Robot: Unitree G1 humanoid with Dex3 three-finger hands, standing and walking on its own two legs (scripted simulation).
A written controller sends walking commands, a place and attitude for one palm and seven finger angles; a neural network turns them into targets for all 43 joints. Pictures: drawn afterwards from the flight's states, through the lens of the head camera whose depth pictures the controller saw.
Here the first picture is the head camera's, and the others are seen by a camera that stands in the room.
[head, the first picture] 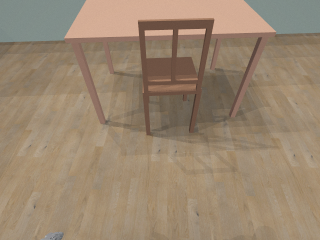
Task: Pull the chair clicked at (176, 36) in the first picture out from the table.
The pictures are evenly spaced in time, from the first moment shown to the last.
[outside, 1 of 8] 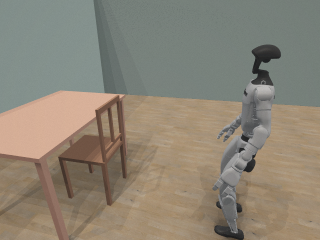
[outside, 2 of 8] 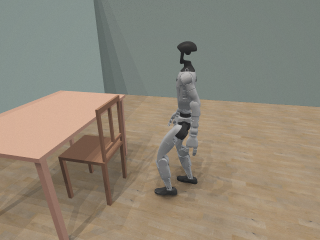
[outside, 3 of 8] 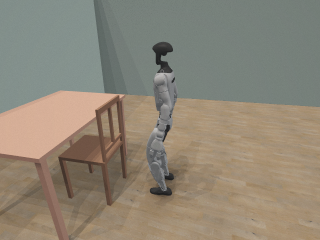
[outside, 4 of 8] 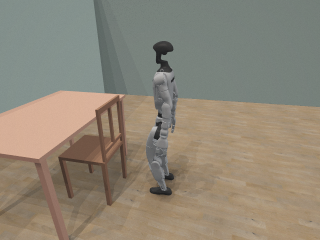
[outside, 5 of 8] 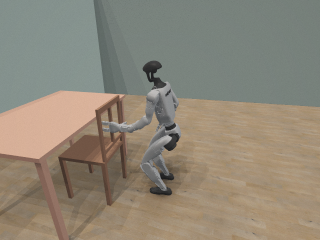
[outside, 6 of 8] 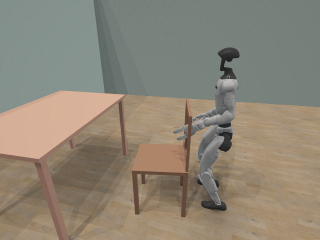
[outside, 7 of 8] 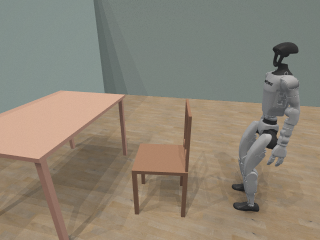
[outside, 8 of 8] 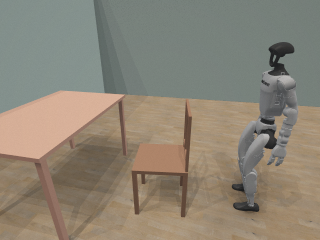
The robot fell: no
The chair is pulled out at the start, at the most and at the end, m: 0.00 0.61 0.61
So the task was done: yes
